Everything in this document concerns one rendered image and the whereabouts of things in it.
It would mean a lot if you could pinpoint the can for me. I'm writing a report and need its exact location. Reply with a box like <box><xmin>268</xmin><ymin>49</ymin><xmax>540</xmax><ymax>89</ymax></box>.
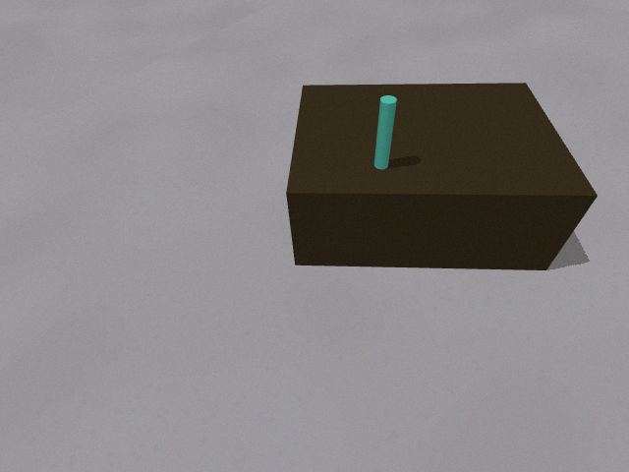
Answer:
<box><xmin>374</xmin><ymin>95</ymin><xmax>397</xmax><ymax>169</ymax></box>

